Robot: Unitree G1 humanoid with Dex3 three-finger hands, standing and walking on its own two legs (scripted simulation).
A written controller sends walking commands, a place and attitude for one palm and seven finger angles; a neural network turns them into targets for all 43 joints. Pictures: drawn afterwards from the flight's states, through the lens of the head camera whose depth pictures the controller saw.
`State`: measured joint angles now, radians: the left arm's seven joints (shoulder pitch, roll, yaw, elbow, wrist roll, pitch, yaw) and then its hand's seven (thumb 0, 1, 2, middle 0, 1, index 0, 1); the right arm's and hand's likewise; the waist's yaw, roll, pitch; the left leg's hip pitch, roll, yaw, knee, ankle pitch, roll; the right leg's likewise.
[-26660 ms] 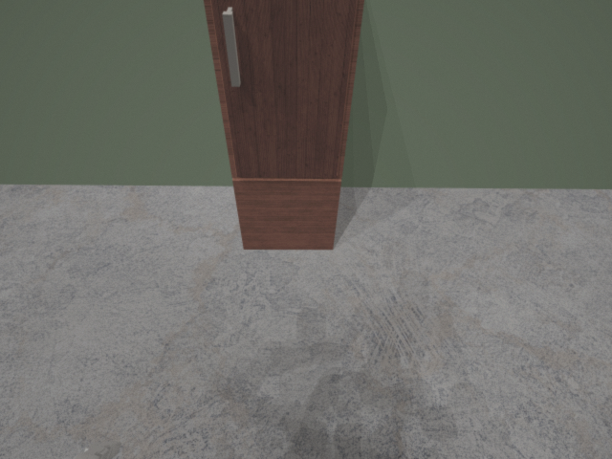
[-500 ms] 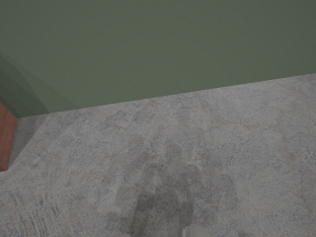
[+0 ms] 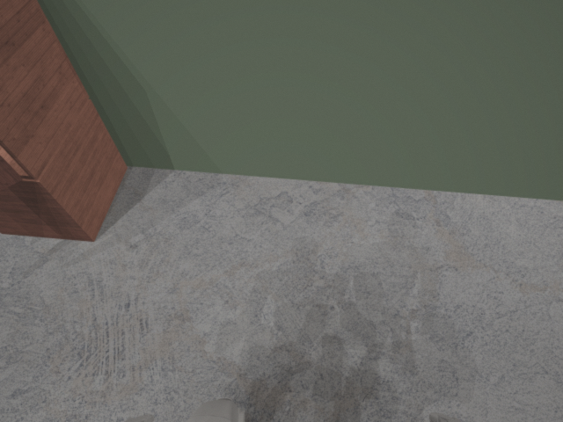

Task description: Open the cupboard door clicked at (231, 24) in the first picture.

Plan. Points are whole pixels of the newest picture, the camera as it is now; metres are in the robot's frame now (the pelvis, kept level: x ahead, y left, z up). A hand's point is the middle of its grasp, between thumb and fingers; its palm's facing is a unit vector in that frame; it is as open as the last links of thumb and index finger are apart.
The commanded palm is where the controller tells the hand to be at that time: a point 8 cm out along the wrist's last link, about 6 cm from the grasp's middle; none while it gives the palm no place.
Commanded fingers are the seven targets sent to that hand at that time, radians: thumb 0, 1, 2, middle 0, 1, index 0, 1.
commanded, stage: turn to face it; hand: left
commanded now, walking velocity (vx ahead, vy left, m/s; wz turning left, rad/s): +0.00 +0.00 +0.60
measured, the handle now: out of the picture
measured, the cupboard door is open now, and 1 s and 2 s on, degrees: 46 46 46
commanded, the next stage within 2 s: take the last steps up to it in 1.18 s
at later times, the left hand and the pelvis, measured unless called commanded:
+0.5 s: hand out of the picture +0.09 +0.20 -0.15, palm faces +0.26 -0.92 -0.29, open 7.4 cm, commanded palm none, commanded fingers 0.00 0.90 0.90 -0.20 -0.30 -0.20 -0.30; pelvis +0.03 -0.03 -0.01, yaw +16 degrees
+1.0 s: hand out of the picture -0.05 +0.20 -0.18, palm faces +0.56 -0.79 -0.26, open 7.4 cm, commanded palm none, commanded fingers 0.00 0.90 0.90 -0.20 -0.30 -0.20 -0.30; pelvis +0.03 -0.01 +0.00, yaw +32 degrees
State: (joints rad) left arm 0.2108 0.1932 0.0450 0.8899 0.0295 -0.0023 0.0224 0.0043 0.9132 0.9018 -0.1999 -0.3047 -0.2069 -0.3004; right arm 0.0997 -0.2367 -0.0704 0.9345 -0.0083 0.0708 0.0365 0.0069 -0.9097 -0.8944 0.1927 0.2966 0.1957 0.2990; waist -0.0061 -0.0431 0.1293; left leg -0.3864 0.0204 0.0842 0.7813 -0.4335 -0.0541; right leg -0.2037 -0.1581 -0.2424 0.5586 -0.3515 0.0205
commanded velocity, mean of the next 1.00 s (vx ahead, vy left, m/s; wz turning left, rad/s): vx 0.00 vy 0.00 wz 0.50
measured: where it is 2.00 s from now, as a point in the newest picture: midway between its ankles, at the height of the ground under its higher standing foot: outside the picture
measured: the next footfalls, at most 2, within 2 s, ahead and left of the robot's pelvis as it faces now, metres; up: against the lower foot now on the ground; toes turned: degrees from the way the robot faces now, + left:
left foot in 0.06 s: +0.05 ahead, +0.12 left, +0.00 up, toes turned +7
right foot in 0.46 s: +0.09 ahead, -0.13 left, +0.00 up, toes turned +12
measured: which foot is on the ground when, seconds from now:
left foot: up 0.00-0.04, down 0.06-0.46, up 0.48-0.82, down 0.84-1.00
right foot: down 0.00-0.06, up 0.08-0.44, down 0.46-0.84, up 0.86-1.00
